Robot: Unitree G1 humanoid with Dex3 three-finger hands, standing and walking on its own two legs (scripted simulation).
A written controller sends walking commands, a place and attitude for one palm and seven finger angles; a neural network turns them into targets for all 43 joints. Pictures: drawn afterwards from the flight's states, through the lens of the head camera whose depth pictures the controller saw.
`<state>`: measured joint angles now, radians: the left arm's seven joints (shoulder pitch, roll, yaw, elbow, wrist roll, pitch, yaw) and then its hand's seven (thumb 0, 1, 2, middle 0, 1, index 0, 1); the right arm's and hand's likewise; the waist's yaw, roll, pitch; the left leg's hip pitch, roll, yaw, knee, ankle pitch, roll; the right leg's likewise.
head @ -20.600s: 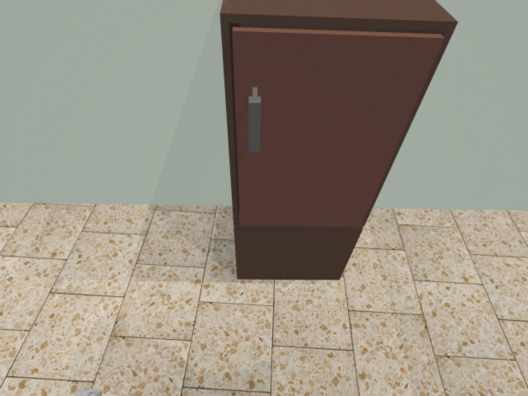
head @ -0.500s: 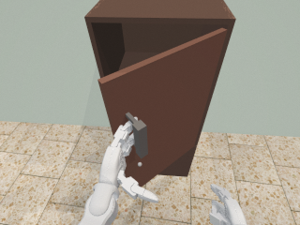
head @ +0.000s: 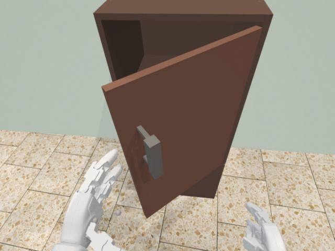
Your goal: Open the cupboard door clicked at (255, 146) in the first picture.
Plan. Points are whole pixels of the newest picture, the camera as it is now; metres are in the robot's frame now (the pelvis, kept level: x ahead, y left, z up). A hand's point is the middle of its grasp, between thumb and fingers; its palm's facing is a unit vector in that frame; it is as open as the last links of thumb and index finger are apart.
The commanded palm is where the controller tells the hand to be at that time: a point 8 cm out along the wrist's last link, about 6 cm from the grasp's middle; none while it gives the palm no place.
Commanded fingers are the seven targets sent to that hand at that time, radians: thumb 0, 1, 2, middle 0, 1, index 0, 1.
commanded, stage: slide the hand sideways off the handle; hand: left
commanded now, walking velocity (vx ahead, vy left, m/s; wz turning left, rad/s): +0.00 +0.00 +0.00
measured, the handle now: (149, 152) +0.31 +0.06 +0.11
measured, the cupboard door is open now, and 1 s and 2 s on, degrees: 42 42 42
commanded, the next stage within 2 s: draw the hand back to the body in 0.06 s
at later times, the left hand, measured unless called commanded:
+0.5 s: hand (84, 215) +0.16 +0.15 +0.13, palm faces -0.07 -1.00 -0.06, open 16.3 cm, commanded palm +0.14 +0.21 +0.15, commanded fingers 0.00 -0.50 0.30 -0.15 -0.30 -0.15 -0.30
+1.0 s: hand (30, 193) +0.19 +0.24 +0.16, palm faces +0.26 -0.91 -0.32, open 13.4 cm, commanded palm +0.14 +0.29 +0.19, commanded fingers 0.00 0.31 0.64 -0.18 -0.30 -0.18 -0.30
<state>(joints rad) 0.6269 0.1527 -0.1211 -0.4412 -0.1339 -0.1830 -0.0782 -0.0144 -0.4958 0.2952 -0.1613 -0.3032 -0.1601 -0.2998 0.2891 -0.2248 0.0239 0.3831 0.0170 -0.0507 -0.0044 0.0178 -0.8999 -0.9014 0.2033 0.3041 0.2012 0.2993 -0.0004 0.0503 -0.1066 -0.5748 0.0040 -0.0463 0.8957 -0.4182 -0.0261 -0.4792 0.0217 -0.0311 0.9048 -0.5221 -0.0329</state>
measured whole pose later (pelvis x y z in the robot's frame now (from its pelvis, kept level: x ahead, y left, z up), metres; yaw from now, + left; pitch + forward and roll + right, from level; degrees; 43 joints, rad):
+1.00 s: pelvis +0.00 +0.04 +0.03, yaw -1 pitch -1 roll -1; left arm 0.57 0.31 0.14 -0.51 -0.06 -0.04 0.11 -0.01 -0.02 0.50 -0.17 -0.30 -0.17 -0.30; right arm 0.24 -0.20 0.07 0.53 0.01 -0.12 -0.10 0.02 -0.90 -0.90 0.21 0.30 0.20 0.30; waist 0.05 0.04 -0.02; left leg -0.32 -0.01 -0.01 0.64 -0.30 0.02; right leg -0.21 0.00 0.00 0.58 -0.36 0.01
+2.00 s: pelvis +0.01 +0.02 +0.05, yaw -3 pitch -2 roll -1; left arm 0.47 0.37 0.39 -0.37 -0.07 -0.13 0.11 0.01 0.89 0.89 -0.21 -0.30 -0.21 -0.30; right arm 0.17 -0.23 0.01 0.60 0.01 -0.04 -0.07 0.02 -0.90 -0.90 0.21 0.30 0.20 0.30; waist 0.04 0.07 0.01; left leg -0.21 0.03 0.00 0.47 -0.24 -0.01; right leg -0.09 0.04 0.02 0.39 -0.27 -0.01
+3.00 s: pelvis -0.20 +0.07 +0.04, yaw -3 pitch +1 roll -3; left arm 0.52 0.38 0.44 -0.57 -0.06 -0.20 0.18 0.01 0.90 0.89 -0.21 -0.30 -0.21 -0.30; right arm 0.19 -0.15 0.01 0.61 -0.01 -0.15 -0.03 0.02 -0.90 -0.90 0.21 0.30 0.20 0.30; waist 0.01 0.00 0.03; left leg -0.44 0.07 0.05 0.48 -0.07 0.04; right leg -0.28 0.05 -0.03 0.84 -0.51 0.02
